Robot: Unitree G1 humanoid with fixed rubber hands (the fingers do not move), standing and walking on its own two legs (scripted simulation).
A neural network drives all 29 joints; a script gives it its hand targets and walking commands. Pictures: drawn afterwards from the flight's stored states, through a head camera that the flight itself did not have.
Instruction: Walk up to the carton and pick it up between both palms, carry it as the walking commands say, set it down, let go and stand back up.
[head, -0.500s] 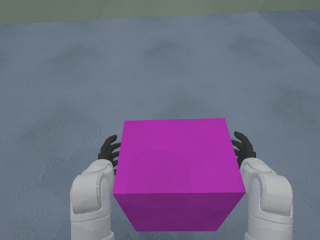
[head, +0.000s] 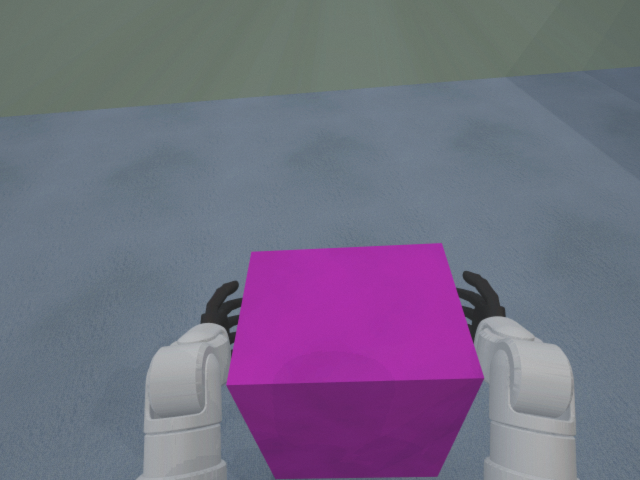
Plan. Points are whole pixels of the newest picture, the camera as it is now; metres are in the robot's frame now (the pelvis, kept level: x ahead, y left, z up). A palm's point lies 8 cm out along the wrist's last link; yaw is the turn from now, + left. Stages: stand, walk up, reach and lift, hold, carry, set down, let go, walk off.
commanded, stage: carry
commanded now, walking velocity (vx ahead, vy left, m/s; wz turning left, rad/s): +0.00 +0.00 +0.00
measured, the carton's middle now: (350, 372) +0.25 -0.01 +0.02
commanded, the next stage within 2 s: none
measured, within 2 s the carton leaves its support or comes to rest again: neither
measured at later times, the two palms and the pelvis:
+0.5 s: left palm (210, 375) +0.23 +0.16 +0.06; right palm (490, 372) +0.22 -0.15 +0.08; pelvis -0.04 +0.01 -0.01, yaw -5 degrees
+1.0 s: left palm (277, 401) +0.18 +0.07 +0.09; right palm out of the picture +0.10 -0.23 +0.09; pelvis -0.11 +0.00 -0.01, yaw -14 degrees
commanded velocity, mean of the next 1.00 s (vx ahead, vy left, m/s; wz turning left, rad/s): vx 0.00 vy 0.00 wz -0.24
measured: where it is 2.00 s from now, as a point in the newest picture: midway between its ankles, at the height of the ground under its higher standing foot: outside the picture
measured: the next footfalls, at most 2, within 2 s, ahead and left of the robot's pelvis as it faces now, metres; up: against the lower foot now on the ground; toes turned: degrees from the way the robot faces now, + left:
right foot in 0.72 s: -0.04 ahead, -0.11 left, +0.00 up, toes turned +7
left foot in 1.06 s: -0.08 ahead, +0.11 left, +0.00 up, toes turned -10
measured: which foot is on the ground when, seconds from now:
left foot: down 0.00-0.72, up 0.74-1.00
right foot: down 0.00-0.48, up 0.50-0.70, down 0.72-1.00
